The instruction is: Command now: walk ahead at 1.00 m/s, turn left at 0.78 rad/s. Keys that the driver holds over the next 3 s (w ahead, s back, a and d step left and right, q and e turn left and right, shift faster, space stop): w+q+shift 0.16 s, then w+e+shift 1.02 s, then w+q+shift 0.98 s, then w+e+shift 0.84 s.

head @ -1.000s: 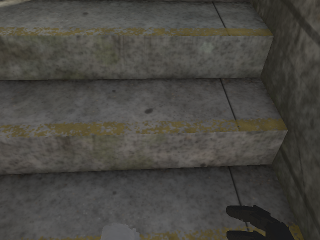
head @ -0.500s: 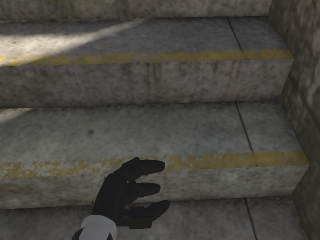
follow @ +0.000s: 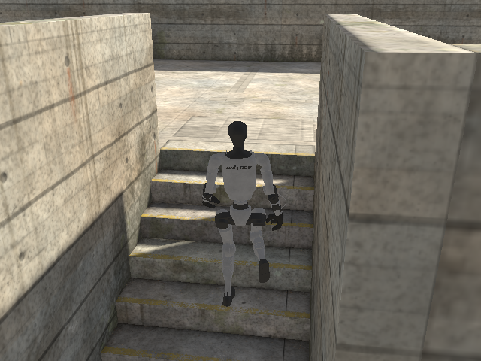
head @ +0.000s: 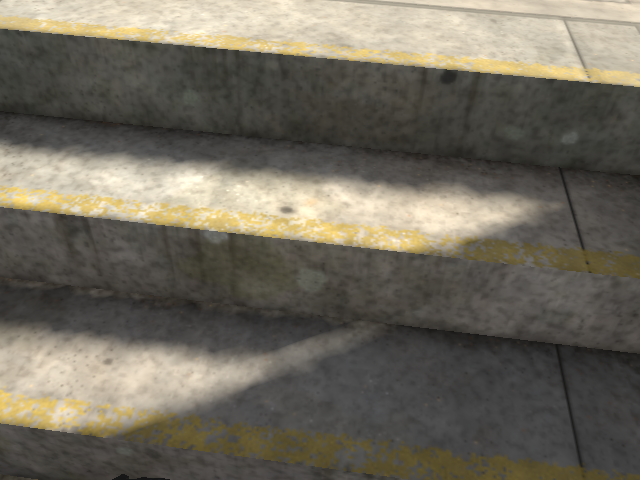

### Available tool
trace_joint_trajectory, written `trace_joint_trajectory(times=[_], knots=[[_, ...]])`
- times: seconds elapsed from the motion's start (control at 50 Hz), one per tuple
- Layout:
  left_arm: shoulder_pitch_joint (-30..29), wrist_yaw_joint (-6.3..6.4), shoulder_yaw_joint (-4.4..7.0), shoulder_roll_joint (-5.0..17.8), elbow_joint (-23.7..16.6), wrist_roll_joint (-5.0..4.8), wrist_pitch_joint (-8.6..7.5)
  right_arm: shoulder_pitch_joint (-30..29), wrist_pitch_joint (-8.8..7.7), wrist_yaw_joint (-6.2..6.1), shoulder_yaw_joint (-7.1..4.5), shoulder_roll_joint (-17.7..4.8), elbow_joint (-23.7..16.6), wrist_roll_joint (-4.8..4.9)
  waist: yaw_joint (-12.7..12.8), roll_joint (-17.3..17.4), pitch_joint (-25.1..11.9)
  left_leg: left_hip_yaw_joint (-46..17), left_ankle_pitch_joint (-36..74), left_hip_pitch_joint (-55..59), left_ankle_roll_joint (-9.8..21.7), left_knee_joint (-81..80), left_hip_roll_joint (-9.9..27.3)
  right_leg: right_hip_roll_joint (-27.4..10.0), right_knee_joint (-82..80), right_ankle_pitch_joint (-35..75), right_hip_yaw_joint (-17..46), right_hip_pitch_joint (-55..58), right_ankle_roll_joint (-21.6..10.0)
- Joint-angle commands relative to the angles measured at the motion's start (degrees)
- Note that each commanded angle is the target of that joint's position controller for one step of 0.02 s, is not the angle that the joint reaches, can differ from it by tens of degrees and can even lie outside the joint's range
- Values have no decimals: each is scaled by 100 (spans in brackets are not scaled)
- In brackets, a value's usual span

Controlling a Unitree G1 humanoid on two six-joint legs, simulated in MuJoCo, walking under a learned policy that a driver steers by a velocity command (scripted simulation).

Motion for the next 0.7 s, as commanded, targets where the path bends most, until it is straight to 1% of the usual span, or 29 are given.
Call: trace_joint_trajectory(times=[0.02, 0.06, 0.1, 0.12, 0.14, 0.16, 0.18, 0.2, 0.22, 0.24, 0.26, 0.28, 0.3, 0.32, 0.38, 0.44, 0.46, 0.48, 0.5, 0.52, 0.54, 0.56, 0.58, 0.6, 0.62, 0.64, 0.66, 0.68, 0.7], knots=[[-905, -134, -681, -1214, -1660, -167, -141, -617, -66, 182, 219, 707, 27, -56, 812, 443, 1683, -1450, 1511, 37, 608, -2927, 574, -184, 327, -1584, -549, -2778, 179], [-1234, -64, -815, -1218, -2161, 6, 30, -671, -145, 27, 100, 67, 54, 9, 864, 875, 1610, -1921, 1335, -1169, 856, -3707, 785, -333, 1091, -1942, -823, -2531, 511], [-1921, 270, -863, -850, -2860, 170, 85, -691, -182, -169, -56, -513, 12, 528, 879, 111, 1499, -1897, 760, -1924, 746, -4543, 781, -850, -2146, -1647, -750, -1164, 697], [-1757, 389, -850, -669, -2792, 156, 126, -669, -243, -243, -172, -773, -68, 594, 956, -94, 955, -1482, 1930, -2983, 869, -5228, 759, -754, -4024, -1216, -1543, 1521, 729], [-818, 565, -361, -12, -2463, 9, 137, -145, -503, -314, -236, -935, -37, 643, 1232, 199, -629, -1776, 6929, -2875, 998, -4275, 801, -153, -4340, -879, -1782, 4598, 909], [471, 755, 93, 732, -2134, 40, 170, -530, -548, -257, -548, -1934, -134, 503, 2054, 602, -1940, -1789, 10511, -1172, 733, -2581, 1072, -162, -4961, -1443, -1133, 5303, 934], [1944, 780, 406, 1257, -1523, -14, 190, -1016, -493, -243, -760, -2416, -323, 279, 2550, 757, -2657, -1734, 12249, 201, 626, -929, 1165, -113, -6033, -1746, -621, 5370, 831], [2822, 642, 481, 1538, -894, -145, 186, -1298, -602, -216, -634, -1758, -391, 64, 2433, 190, -2270, -1828, 10309, 615, 732, 492, 1170, -20, -7305, -1407, 139, 5528, 678], [3151, 518, 410, 1493, 40, -130, 310, -1366, -714, -38, -158, 74, -594, -95, 1591, -3371, -1308, -1419, 2080, -1297, 397, 3641, -488, -1124, -8866, 667, 2485, 5610, -308], [2306, 507, 174, 288, 84, -154, 370, -556, -783, 246, -60, 538, -703, -86, 859, -3503, -1043, -1564, 1090, -2725, 455, 6579, -685, -1992, -10637, -36, 5578, 5195, -1094], [1793, 370, 64, -424, 241, -236, 358, -1094, -772, 340, -7, 537, -1072, 82, 685, -1937, 281, -1032, 683, -3659, 415, 7943, -420, -2045, -10653, -970, 5131, 4479, -1226], [1798, 282, 42, -791, 726, -291, 350, -1837, -733, 386, 227, 948, -1654, 89, 592, -954, 1146, -637, 96, -4462, 438, 8568, -178, -1761, -10456, -1445, 4014, 3902, -1010], [2023, 228, 12, -1107, 1217, -267, 370, -2463, -669, 387, 381, 1193, -2087, -54, 411, -64, 1267, -453, -288, -4732, 468, 8702, 125, -1438, -10230, -1703, 3019, 3677, -608], [1985, 185, -45, -1265, 1505, -150, 364, -2298, -671, 384, 516, 1448, -2277, 3, -13, 113, 1213, -431, 141, -4645, 496, 8502, 511, -1222, -10174, -1315, 2388, 3299, -310], [1169, 187, -206, -1127, 1573, -222, 434, -2255, -537, 229, 710, 1228, -2701, 142, -672, 157, 1855, -213, -59, -5019, 287, 8330, 1314, -1391, -10938, -136, 1478, 1914, -179], [1764, 331, -61, -245, 1620, -364, 395, -3345, -544, 108, 948, 1246, -3432, -42, -313, 632, 1851, 469, -114, -5611, -69, 8332, 1634, -1346, -11754, -285, 1616, 1908, -375], [2012, 381, -27, -70, 1609, -423, 411, -3873, -587, 77, 1055, 1250, -3723, -64, -250, 1084, 1722, 716, 288, -4951, -228, 6445, 1875, -1122, -12001, -500, 1311, 1614, -269], [2387, 385, -77, -131, 1649, -656, 449, -4517, -674, 105, 1196, 1321, -4082, -85, -69, 1254, 1353, 927, 1322, -2595, -253, 4412, 1940, -1068, -12524, -415, 1045, 483, -315], [3181, 432, -48, 140, 1868, -830, 346, -4709, -736, 34, 1241, 1318, -4284, -72, 22, 1050, 122, 1665, 1160, 741, -288, 3062, 1500, -1000, -12898, 2054, 780, -227, -408], [3415, 372, -53, 351, 2006, -691, 122, -4000, -779, -168, 831, 897, -4083, 81, -318, 243, -1080, 1991, 833, 2766, -324, 3074, 771, -1001, -11940, 6851, 735, 452, -469], [2851, 285, 285, 1498, 1917, -439, 74, -2428, -578, -379, 366, 13, -3723, 36, -1210, -1317, -1640, 1141, 68, 2709, -333, 2371, 744, -1287, -10759, 9966, 917, 2275, -219], [1976, 392, 499, 2037, 1651, -261, 99, -939, -400, -422, -90, -956, -3103, 124, -1979, -1847, -1696, 102, -694, 2515, -167, 1187, 960, -1448, -9299, 10151, 1088, 3378, 40], [1280, 481, 567, 1728, 1215, 11, 66, 415, -307, -306, -451, -1745, -2410, 81, -2309, -762, -2150, -1421, -792, 3880, 71, 117, 1484, -1078, -7442, 8597, 1257, 2612, -84], [1125, 376, 256, -128, 582, -9, -122, 769, -304, -274, -466, -2093, -1704, -104, -1410, 3548, -2392, -5223, -2, 4620, 638, -2775, 3184, 430, -3991, 1615, 1206, 133, -67], [1320, 23, 329, -421, 554, -155, -177, 246, -275, -351, -277, -1203, -1603, 56, -1018, 2622, -1856, -6378, -333, 3989, 1022, -3471, 3726, 377, -890, 815, 1611, -1059, -18], [428, -80, 259, -838, 9, -371, -19, -279, -239, -285, -47, -289, -1203, 157, -638, 1754, -271, -4782, -575, 2796, 941, -3116, 3556, 75, 134, 617, 915, -1904, -76], [103, -99, 97, -1039, -305, -402, 190, -517, -239, -155, 91, 583, -628, 144, -254, 935, 625, -2996, -338, 1862, 597, -2631, 3229, -172, 429, 482, 588, -2303, -255], [260, -152, -35, -1195, -415, -361, 350, -701, -231, -43, 165, 1129, -165, -2, 200, 470, 1000, -1492, 449, 1193, 145, -2267, 2800, -339, 599, 630, 497, -2292, -403], [676, -221, -141, -1300, -391, -509, 441, -887, -243, 1, 160, 1321, 30, -143, 540, 524, 1123, -331, 1297, 926, -173, -2284, 2494, -443, 287, 574, 498, -2126, -403]])
Next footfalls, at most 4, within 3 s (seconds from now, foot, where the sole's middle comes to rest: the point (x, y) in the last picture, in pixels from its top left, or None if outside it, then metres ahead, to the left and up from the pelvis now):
0.20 right None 0.33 -0.15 -0.55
0.58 left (197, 381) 0.60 0.21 -0.38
0.96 right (340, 195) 0.87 -0.02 -0.20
1.36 left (337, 15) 1.23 -0.02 -0.02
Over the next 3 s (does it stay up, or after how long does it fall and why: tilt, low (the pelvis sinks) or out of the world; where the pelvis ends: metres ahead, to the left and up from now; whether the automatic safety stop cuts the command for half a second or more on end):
stays up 2.50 -0.13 0.75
